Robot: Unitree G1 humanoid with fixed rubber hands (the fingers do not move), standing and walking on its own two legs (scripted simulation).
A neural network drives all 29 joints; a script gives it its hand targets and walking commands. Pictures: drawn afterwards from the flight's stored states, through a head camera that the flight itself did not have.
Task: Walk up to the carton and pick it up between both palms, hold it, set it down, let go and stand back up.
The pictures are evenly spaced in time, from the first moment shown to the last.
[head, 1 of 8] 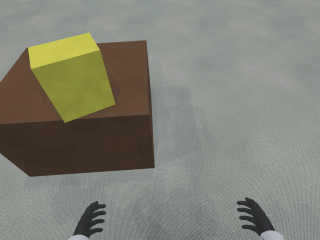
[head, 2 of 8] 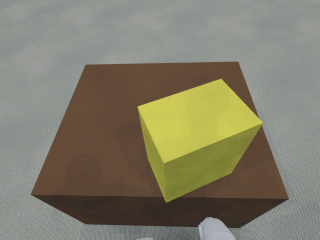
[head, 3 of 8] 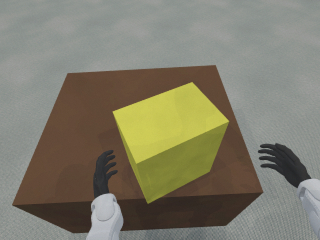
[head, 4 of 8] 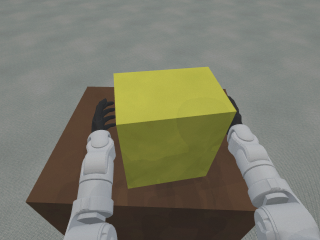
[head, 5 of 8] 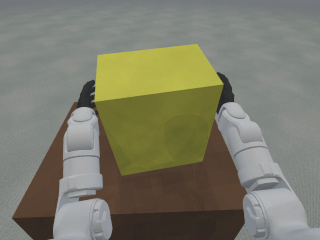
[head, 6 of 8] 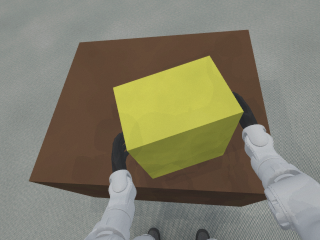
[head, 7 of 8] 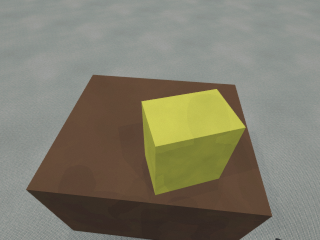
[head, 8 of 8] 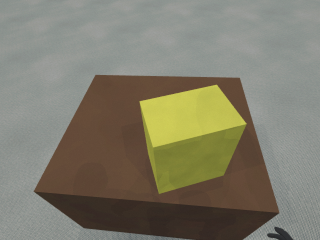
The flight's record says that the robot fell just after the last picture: no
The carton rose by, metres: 0.24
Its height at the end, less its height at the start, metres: +0.00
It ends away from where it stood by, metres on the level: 0.04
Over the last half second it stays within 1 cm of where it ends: yes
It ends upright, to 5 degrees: yes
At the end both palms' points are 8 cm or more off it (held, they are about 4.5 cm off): yes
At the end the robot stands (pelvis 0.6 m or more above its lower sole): yes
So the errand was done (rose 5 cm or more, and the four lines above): yes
